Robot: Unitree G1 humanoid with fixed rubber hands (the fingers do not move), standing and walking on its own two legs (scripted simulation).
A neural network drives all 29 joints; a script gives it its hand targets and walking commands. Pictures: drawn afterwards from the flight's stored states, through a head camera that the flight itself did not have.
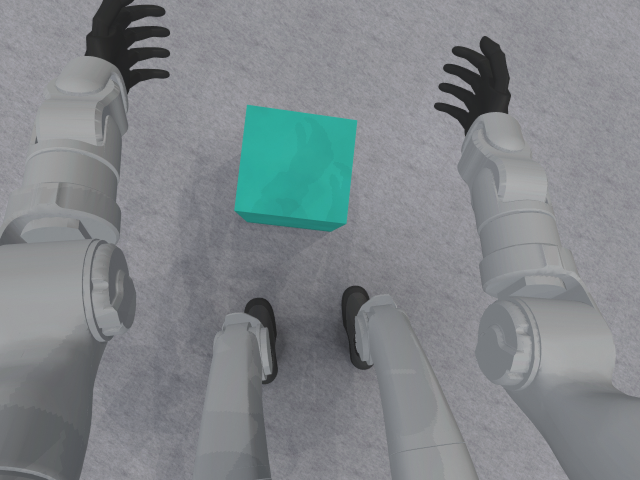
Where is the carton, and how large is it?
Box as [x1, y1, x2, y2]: [234, 105, 356, 231]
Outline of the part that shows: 247,105 234,210 245,220 258,223 328,231 346,223 356,120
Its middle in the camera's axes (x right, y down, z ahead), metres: -0.06 -0.14 +0.85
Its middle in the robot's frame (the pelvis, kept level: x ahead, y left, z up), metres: +0.51 -0.02 -0.52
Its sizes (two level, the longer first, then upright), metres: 0.210 0.200 0.250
